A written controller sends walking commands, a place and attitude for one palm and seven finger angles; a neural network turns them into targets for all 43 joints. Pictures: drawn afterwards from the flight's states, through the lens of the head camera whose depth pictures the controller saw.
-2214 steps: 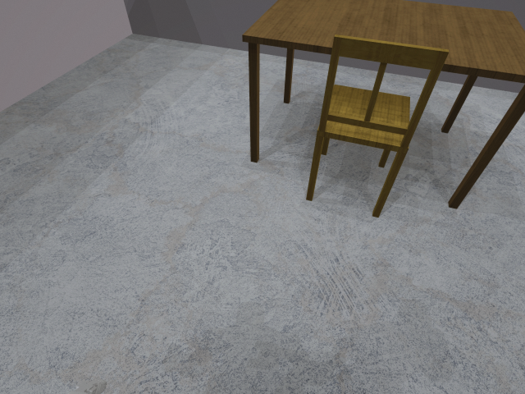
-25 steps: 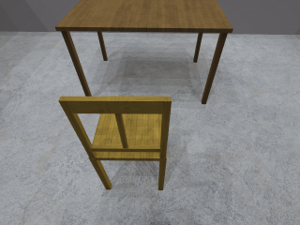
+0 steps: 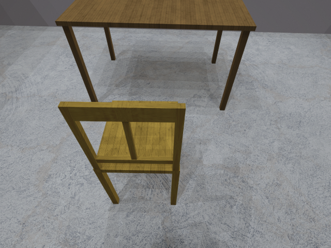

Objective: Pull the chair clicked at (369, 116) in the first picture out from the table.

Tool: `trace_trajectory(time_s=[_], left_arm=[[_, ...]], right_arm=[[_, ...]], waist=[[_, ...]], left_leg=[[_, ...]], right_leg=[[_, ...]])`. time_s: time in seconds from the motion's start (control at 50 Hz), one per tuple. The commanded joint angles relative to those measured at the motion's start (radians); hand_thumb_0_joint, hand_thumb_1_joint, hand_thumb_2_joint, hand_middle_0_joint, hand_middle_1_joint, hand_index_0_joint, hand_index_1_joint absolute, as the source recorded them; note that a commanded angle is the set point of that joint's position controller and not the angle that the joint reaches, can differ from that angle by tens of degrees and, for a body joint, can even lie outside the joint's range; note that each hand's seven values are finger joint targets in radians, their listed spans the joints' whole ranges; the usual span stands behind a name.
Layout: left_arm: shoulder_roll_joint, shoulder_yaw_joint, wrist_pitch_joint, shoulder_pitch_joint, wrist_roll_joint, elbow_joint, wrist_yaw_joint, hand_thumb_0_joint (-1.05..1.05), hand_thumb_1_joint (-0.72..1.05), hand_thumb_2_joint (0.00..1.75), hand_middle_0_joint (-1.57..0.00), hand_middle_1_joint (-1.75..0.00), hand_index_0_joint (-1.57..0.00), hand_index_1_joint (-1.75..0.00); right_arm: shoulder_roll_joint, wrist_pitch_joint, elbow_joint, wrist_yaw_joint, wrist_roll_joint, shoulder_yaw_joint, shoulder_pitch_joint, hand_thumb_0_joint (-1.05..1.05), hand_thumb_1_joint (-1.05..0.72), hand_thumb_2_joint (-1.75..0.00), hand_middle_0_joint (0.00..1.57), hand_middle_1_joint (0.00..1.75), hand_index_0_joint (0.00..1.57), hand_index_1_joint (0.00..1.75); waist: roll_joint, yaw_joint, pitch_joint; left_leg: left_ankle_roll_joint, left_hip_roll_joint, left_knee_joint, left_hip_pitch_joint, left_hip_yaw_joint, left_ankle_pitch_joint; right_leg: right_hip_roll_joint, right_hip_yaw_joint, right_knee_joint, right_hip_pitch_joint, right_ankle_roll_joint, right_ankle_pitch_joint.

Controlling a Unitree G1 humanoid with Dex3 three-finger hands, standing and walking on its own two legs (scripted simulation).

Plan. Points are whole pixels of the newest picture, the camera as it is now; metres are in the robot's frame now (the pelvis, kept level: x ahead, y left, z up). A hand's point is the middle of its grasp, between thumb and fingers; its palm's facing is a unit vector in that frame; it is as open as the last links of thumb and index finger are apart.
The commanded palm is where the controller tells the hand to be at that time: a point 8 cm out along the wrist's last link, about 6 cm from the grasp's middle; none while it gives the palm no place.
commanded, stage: look to check the result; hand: left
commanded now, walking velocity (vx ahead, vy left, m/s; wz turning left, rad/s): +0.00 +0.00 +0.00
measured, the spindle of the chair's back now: (130, 141) +0.48 +0.16 -0.12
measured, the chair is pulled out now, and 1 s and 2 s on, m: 0.63 0.63 0.63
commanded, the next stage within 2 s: stand and wait in 0.58 s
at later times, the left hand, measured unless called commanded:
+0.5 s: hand out of the picture +0.00 +0.16 -0.17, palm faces +0.05 -0.98 -0.18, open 7.4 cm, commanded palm none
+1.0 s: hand out of the picture +0.01 +0.16 -0.17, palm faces +0.05 -0.98 -0.18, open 7.4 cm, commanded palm none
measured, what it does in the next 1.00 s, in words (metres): stands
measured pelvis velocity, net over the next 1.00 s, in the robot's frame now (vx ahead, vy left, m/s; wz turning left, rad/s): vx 0.01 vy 0.00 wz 0.01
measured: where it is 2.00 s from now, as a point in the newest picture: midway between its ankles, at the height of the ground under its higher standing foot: outside the picture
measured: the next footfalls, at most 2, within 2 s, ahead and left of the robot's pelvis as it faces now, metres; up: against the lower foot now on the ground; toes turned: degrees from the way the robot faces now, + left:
none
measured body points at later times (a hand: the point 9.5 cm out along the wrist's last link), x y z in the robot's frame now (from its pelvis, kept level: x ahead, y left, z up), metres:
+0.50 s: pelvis +0.00 +0.00 +0.00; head +0.02 -0.01 +0.45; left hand +0.00 +0.21 -0.16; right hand -0.01 -0.21 -0.16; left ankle +0.04 +0.15 -0.74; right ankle +0.01 -0.11 -0.74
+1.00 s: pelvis +0.01 +0.00 +0.00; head +0.03 -0.01 +0.45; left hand +0.01 +0.21 -0.16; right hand -0.01 -0.21 -0.16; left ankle +0.04 +0.15 -0.74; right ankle +0.01 -0.11 -0.74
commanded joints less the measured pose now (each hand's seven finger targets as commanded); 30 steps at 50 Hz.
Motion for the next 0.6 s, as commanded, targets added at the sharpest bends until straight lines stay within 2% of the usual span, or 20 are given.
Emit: trace_trajectory(time_s=[0.0, 0.08, 0.1, 0.16, 0.2, 0.22, 0.28, 0.32, 0.38, 0.4, 0.42, 0.48, 0.5, 0.52, 0.58], left_arm=[[0.089, 0.013, -0.016, 0.070, -0.006, -0.031, 0.003, 0.00, 0.90, 0.90, -0.20, -0.30, -0.20, -0.30], [0.087, 0.013, -0.017, 0.071, -0.006, -0.030, 0.003, 0.00, 0.90, 0.90, -0.20, -0.30, -0.20, -0.30], [0.089, 0.012, -0.016, 0.076, -0.007, -0.027, 0.004, 0.00, 0.90, 0.90, -0.20, -0.30, -0.20, -0.30], [0.088, 0.012, -0.020, 0.074, -0.006, -0.029, 0.004, 0.00, 0.90, 0.90, -0.20, -0.30, -0.20, -0.30], [0.088, 0.011, -0.019, 0.070, -0.007, -0.027, 0.004, 0.00, 0.90, 0.90, -0.20, -0.30, -0.20, -0.30], [0.088, 0.011, -0.019, 0.067, -0.006, -0.029, 0.004, 0.00, 0.90, 0.90, -0.20, -0.30, -0.20, -0.30], [0.084, 0.012, -0.021, 0.070, -0.007, -0.027, 0.004, 0.00, 0.90, 0.90, -0.20, -0.30, -0.20, -0.30], [0.087, 0.011, -0.020, 0.067, -0.007, -0.028, 0.005, 0.00, 0.90, 0.90, -0.20, -0.30, -0.20, -0.30], [0.089, 0.011, -0.020, 0.065, -0.007, -0.026, 0.004, 0.00, 0.90, 0.90, -0.20, -0.30, -0.20, -0.30], [0.089, 0.011, -0.017, 0.055, -0.006, -0.028, 0.004, 0.00, 0.90, 0.90, -0.20, -0.30, -0.20, -0.30], [0.090, 0.012, -0.016, 0.059, -0.006, -0.030, 0.004, 0.00, 0.90, 0.90, -0.20, -0.30, -0.20, -0.30], [0.091, 0.013, -0.017, 0.062, -0.006, -0.031, 0.003, 0.00, 0.90, 0.90, -0.20, -0.30, -0.20, -0.30], [0.093, 0.013, -0.015, 0.059, -0.006, -0.030, 0.004, 0.00, 0.90, 0.90, -0.20, -0.30, -0.20, -0.30], [0.094, 0.015, -0.016, 0.064, -0.006, -0.031, 0.004, 0.00, 0.90, 0.90, -0.20, -0.30, -0.20, -0.30], [0.093, 0.015, -0.017, 0.062, -0.007, -0.033, 0.003, 0.00, 0.90, 0.90, -0.20, -0.30, -0.20, -0.30]], right_arm=[[-0.073, -0.009, -0.018, -0.009, -0.003, -0.014, 0.085, 0.00, -0.90, -0.90, 0.20, 0.30, 0.20, 0.30], [-0.076, -0.014, -0.017, -0.009, -0.002, -0.011, 0.084, 0.00, -0.90, -0.90, 0.20, 0.30, 0.20, 0.30], [-0.075, -0.012, -0.017, -0.010, -0.001, -0.012, 0.079, 0.00, -0.90, -0.90, 0.20, 0.30, 0.20, 0.30], [-0.075, -0.013, -0.018, -0.010, -0.001, -0.010, 0.082, 0.00, -0.90, -0.90, 0.20, 0.30, 0.20, 0.30], [-0.074, -0.012, -0.014, -0.011, 0.000, -0.011, 0.077, 0.00, -0.90, -0.90, 0.20, 0.30, 0.20, 0.30], [-0.076, -0.013, -0.017, -0.011, -0.001, -0.010, 0.075, 0.00, -0.90, -0.90, 0.20, 0.30, 0.20, 0.30], [-0.073, -0.014, -0.016, -0.012, -0.001, -0.009, 0.071, 0.00, -0.90, -0.90, 0.20, 0.30, 0.20, 0.30], [-0.074, -0.011, -0.015, -0.012, 0.000, -0.009, 0.064, 0.00, -0.90, -0.90, 0.20, 0.30, 0.20, 0.30], [-0.075, -0.008, -0.016, -0.011, -0.001, -0.009, 0.068, 0.00, -0.90, -0.90, 0.20, 0.30, 0.20, 0.30], [-0.073, -0.005, -0.014, -0.011, -0.001, -0.011, 0.067, 0.00, -0.90, -0.90, 0.20, 0.30, 0.20, 0.30], [-0.077, -0.006, -0.015, -0.010, -0.003, -0.010, 0.071, 0.00, -0.90, -0.90, 0.20, 0.30, 0.20, 0.30], [-0.079, -0.007, -0.017, -0.009, -0.003, -0.011, 0.072, 0.00, -0.90, -0.90, 0.20, 0.30, 0.20, 0.30], [-0.078, -0.005, -0.017, -0.010, -0.002, -0.012, 0.067, 0.00, -0.90, -0.90, 0.20, 0.30, 0.20, 0.30], [-0.080, -0.007, -0.017, -0.009, -0.003, -0.011, 0.071, 0.00, -0.90, -0.90, 0.20, 0.30, 0.20, 0.30], [-0.082, -0.009, -0.020, -0.009, -0.003, -0.011, 0.074, 0.00, -0.90, -0.90, 0.20, 0.30, 0.20, 0.30]], waist=[[-0.003, 0.003, 0.038], [0.001, 0.004, 0.019], [0.011, 0.007, 0.035], [-0.023, 0.002, 0.009], [0.001, 0.003, 0.021], [-0.013, 0.002, 0.027], [-0.006, 0.002, 0.009], [0.004, 0.003, 0.045], [-0.028, 0.000, 0.039], [-0.021, -0.002, 0.080], [-0.007, -0.001, 0.069], [-0.022, -0.001, 0.048], [-0.002, 0.000, 0.075], [-0.001, 0.001, 0.046], [0.012, 0.000, 0.026]], left_leg=[[0.083, 0.033, -0.092, -0.016, -0.037, -0.008], [0.083, 0.037, -0.094, -0.013, -0.043, 0.014], [0.085, 0.038, -0.098, -0.017, -0.043, 0.012], [0.080, 0.033, -0.076, 0.002, -0.031, 0.045], [0.082, 0.035, -0.085, 0.002, -0.036, 0.052], [0.081, 0.037, -0.081, -0.003, -0.036, 0.057], [0.080, 0.037, -0.075, 0.015, -0.033, 0.069], [0.080, 0.036, -0.080, -0.004, -0.035, 0.056], [0.077, 0.031, -0.073, 0.004, -0.028, 0.024], [0.079, 0.033, -0.088, -0.011, -0.035, 0.004], [0.080, 0.033, -0.090, -0.015, -0.036, -0.009], [0.080, 0.030, -0.089, -0.008, -0.034, -0.025], [0.082, 0.033, -0.102, -0.018, -0.039, -0.032], [0.082, 0.034, -0.099, -0.015, -0.039, -0.030], [0.081, 0.034, -0.103, -0.008, -0.042, -0.034]], right_leg=[[-0.073, 0.094, -0.143, -0.033, -0.049, -0.036], [-0.074, 0.092, -0.126, -0.015, -0.047, -0.011], [-0.072, 0.090, -0.134, -0.020, -0.048, -0.009], [-0.081, 0.094, -0.132, -0.008, -0.047, 0.016], [-0.079, 0.089, -0.135, -0.010, -0.048, 0.023], [-0.079, 0.088, -0.130, -0.011, -0.046, 0.026], [-0.082, 0.089, -0.129, -0.005, -0.046, 0.038], [-0.080, 0.091, -0.137, -0.015, -0.046, 0.030], [-0.085, 0.095, -0.152, -0.024, -0.047, -0.016], [-0.077, 0.091, -0.158, -0.047, -0.049, -0.034], [-0.078, 0.093, -0.154, -0.042, -0.047, -0.047], [-0.079, 0.095, -0.153, -0.035, -0.046, -0.057], [-0.074, 0.093, -0.157, -0.045, -0.048, -0.058], [-0.075, 0.094, -0.150, -0.028, -0.046, -0.052], [-0.074, 0.090, -0.141, -0.019, -0.046, -0.046]])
